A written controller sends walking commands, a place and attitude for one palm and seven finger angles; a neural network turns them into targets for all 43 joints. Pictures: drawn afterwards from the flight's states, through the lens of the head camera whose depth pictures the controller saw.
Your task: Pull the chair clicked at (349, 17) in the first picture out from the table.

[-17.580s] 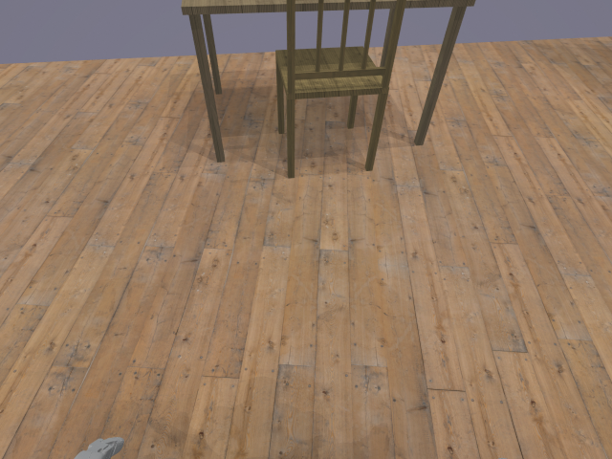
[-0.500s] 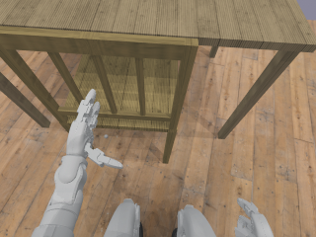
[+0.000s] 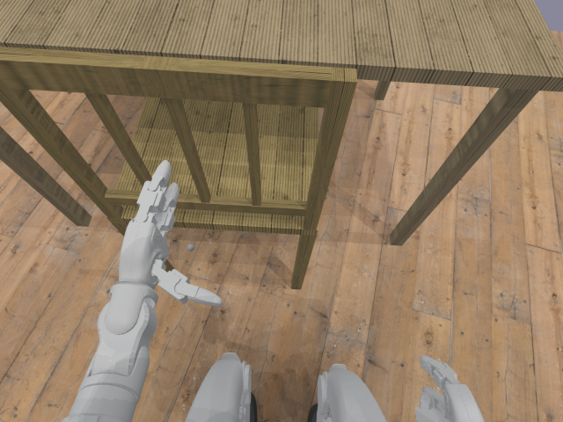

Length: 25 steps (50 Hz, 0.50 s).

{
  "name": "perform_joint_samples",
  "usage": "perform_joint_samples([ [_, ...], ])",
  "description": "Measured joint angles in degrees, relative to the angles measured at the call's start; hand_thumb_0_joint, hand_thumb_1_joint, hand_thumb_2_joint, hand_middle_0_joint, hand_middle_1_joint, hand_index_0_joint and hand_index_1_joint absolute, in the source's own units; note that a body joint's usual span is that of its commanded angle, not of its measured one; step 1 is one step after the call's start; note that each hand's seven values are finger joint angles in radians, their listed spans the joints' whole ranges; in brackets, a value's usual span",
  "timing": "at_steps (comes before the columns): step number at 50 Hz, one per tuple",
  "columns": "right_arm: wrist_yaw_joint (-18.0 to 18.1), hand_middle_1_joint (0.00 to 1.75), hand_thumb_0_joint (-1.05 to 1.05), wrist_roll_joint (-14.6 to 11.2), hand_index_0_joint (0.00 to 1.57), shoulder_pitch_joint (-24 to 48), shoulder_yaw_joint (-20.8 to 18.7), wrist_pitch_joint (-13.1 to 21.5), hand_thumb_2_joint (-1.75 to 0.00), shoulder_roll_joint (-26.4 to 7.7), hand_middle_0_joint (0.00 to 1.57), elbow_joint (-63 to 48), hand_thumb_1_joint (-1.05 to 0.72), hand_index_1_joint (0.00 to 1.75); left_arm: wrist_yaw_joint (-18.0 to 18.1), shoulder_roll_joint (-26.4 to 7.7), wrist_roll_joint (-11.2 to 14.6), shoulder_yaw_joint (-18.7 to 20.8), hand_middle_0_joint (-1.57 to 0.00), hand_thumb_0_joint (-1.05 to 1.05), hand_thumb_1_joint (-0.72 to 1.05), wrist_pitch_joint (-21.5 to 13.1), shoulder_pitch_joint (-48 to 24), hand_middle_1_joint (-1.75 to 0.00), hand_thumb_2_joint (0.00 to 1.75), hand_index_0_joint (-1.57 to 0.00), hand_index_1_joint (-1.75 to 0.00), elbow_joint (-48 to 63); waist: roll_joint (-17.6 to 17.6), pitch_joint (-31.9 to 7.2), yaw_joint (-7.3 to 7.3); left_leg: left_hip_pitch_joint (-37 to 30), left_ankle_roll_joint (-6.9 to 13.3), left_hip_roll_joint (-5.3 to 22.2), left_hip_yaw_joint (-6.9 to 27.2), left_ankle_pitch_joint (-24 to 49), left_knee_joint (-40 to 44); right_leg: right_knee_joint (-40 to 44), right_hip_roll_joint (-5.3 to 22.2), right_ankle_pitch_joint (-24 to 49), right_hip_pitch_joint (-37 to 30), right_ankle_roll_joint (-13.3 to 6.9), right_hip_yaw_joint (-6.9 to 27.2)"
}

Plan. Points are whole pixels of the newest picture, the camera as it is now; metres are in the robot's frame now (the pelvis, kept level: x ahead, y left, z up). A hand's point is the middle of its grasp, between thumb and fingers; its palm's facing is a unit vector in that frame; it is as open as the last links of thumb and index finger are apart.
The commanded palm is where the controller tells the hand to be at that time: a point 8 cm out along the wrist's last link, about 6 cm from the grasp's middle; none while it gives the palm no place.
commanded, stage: aim the fingers beside a spindle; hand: left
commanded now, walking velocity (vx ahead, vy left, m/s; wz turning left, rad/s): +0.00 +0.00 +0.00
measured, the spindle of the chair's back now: (192, 157) +0.49 +0.15 +0.02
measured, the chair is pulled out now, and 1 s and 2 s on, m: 0.00 0.00 0.00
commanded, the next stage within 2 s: push the fingers through the gap in 1.90 s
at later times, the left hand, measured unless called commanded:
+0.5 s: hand (189, 244) +0.35 +0.14 +0.01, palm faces -0.07 -1.00 -0.01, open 16.9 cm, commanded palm +0.33 +0.19 +0.02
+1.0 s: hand (200, 244) +0.34 +0.12 +0.03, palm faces -0.08 -1.00 -0.02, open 16.9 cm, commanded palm +0.33 +0.19 +0.02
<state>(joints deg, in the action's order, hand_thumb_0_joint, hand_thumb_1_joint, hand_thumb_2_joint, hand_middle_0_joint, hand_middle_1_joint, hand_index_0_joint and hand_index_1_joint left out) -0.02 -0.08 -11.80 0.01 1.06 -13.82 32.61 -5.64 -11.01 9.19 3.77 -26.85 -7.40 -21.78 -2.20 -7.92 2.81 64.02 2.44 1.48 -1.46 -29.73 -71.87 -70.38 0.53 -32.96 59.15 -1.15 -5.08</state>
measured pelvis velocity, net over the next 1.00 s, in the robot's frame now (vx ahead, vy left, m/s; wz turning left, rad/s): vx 0.00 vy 0.00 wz -0.01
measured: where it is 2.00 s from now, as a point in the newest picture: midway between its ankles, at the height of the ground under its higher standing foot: outside the picture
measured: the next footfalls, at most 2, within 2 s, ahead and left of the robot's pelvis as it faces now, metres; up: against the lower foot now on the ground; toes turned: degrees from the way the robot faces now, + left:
none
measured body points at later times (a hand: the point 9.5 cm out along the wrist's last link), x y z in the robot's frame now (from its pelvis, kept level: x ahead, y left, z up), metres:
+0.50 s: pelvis +0.00 +0.00 +0.00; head +0.12 +0.01 +0.44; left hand +0.35 +0.19 +0.01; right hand +0.14 -0.24 -0.11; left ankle +0.04 +0.09 -0.63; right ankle +0.01 -0.11 -0.63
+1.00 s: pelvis +0.00 +0.00 +0.00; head +0.12 +0.01 +0.44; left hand +0.34 +0.17 +0.03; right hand +0.15 -0.25 -0.11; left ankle +0.04 +0.09 -0.63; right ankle +0.01 -0.11 -0.63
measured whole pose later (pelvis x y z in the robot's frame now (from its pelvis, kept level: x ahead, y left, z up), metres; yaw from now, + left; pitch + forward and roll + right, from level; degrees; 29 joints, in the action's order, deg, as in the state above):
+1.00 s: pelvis +0.00 +0.00 +0.00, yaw +0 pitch +22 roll -2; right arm -0.1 0.2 -11.7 -0.1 1.0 -13.6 32.1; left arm -3.2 -9.5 7.5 1.4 -27.2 -5.8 -18.3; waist -2.2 -8.1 2.9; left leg 63.4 2.7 1.4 -2.0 -29.8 -71.1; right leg -69.7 0.5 -32.8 58.8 -0.8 -4.4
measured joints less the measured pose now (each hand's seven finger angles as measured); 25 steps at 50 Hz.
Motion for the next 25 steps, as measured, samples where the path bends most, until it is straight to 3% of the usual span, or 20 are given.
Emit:
perform_joint_samples([
  [4, 0.0, 0.30, 0.01, -0.1, 0.20, 0.0, 0.0, 0.1, -0.90, -0.3, 0.20, 0.6, -0.90, 0.30, 0.0, 0.3, -0.5, -0.8, -0.06, -0.02, -0.50, -0.7, -0.2, -0.08, 0.30, -0.06, -0.08, 0.1, 0.0, -0.7, -0.23, -0.5, 0.1, -0.1, 0.0, 0.1, 0.5, 0.5, 0.1, 0.1, -0.5, 0.1, 0.0],
  [10, -0.2, 0.30, 0.01, -0.2, 0.20, 0.8, 0.3, -0.3, -0.90, -0.4, 0.20, -0.1, -0.90, 0.30, -0.1, 0.2, -1.2, 0.4, -0.06, -0.02, -0.50, 1.0, -3.6, -0.08, 0.30, -0.06, -0.08, -6.3, 0.5, -0.8, 0.51, 1.0, 0.1, -0.1, 0.1, -0.1, -0.6, -0.7, 0.1, -0.2, 0.9, 0.0, -0.1],
  [19, 0.1, 0.30, 0.01, 0.1, 0.20, 0.4, 0.1, 0.2, -0.90, -0.1, 0.20, 0.3, -0.90, 0.30, 0.1, -1.1, -0.1, 1.6, -0.06, -0.02, -0.50, -0.8, -1.9, -0.08, 0.30, -0.06, -0.08, -0.3, 0.2, -0.1, 0.10, 0.5, 0.1, 0.1, 0.0, -0.1, -0.2, 0.0, -0.1, 0.0, 0.4, 0.1, 0.0],
  [25, -0.3, 0.30, 0.01, -0.6, 0.20, -0.1, 0.6, -0.5, -0.90, -0.2, 0.20, 0.4, -0.90, 0.30, -1.9, -0.5, 0.4, 0.6, -0.05, -0.02, -0.50, 1.8, -3.2, -0.08, 0.30, -0.06, -0.08, -5.8, 0.0, -1.2, 0.06, 0.3, 0.3, -0.2, 0.0, -0.1, 0.2, 0.5, 0.1, 0.0, 0.2, 0.3, 0.0],
])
